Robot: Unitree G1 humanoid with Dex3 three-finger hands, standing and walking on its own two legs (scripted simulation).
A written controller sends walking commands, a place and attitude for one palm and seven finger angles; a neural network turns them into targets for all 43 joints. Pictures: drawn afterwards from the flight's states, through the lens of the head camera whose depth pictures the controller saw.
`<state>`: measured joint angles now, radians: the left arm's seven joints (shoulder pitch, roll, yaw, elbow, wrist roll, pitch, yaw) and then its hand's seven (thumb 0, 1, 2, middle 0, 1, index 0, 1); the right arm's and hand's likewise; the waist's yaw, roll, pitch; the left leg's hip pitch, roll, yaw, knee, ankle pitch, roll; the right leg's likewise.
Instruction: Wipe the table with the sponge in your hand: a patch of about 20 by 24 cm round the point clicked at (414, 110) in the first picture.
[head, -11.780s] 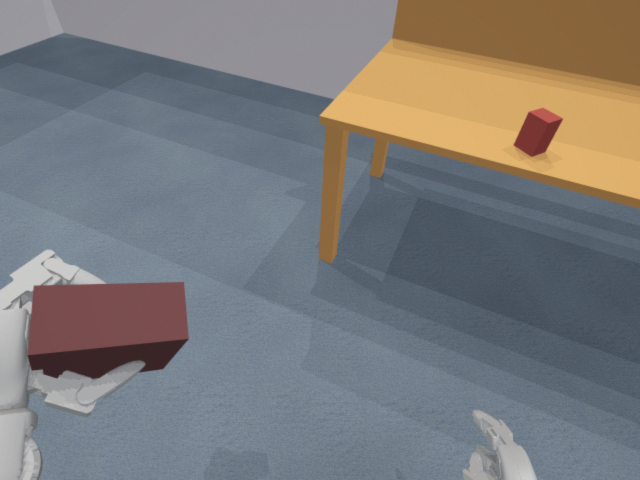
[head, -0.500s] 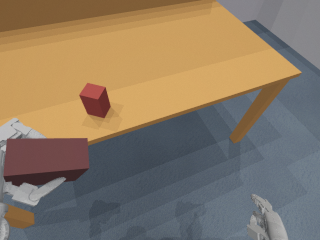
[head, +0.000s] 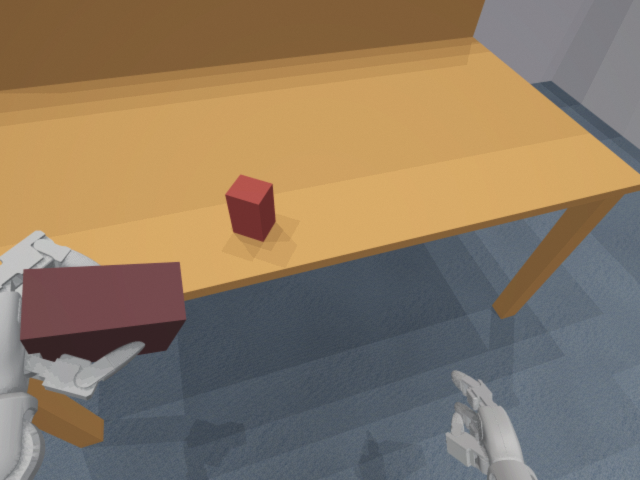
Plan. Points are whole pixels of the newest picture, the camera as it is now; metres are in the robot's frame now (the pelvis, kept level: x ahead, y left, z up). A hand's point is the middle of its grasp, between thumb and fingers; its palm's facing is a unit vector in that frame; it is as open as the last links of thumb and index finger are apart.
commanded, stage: come to a stop and stand still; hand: left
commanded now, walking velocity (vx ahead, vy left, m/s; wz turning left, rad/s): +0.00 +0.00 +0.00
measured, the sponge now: (129, 314) +0.23 +0.22 +0.13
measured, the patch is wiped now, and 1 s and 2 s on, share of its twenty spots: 0.00 0.00 0.00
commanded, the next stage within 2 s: look again from close up in 0.44 s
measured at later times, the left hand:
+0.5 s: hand (56, 304) +0.23 +0.27 +0.15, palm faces +0.38 -0.84 -0.37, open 9.9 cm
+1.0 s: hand (62, 298) +0.23 +0.27 +0.15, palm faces +0.39 -0.85 -0.36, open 9.9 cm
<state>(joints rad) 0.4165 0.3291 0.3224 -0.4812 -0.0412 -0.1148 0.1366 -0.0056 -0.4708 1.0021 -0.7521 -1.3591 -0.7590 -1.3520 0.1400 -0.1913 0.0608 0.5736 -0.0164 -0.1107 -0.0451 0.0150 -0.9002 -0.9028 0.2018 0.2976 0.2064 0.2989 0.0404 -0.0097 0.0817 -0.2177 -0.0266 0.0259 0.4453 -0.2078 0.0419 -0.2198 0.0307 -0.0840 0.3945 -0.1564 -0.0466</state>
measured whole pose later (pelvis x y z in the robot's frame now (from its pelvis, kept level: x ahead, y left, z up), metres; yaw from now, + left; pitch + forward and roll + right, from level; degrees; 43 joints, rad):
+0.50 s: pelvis +0.00 +0.03 +0.00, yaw -1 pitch -1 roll -1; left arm 0.44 0.36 0.34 -0.50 -0.05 -0.16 0.14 -0.01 -0.47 1.00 -0.75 -1.36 -0.76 -1.35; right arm 0.17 -0.22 0.03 0.59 -0.02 -0.11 -0.05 0.02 -0.90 -0.90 0.20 0.30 0.20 0.30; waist 0.03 -0.02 0.09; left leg -0.20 -0.06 0.05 0.42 -0.20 0.08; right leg -0.22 0.00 -0.06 0.41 -0.17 -0.01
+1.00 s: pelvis +0.02 +0.02 +0.00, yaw +0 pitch -1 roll -1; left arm 0.46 0.35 0.34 -0.51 -0.06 -0.14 0.14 -0.01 -0.47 1.00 -0.75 -1.36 -0.76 -1.35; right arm 0.14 -0.22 0.03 0.57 -0.01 -0.09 -0.06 0.02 -0.90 -0.90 0.20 0.30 0.20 0.30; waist 0.03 -0.01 0.08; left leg -0.21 -0.05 0.03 0.46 -0.24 0.07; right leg -0.21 0.01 -0.07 0.41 -0.19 -0.01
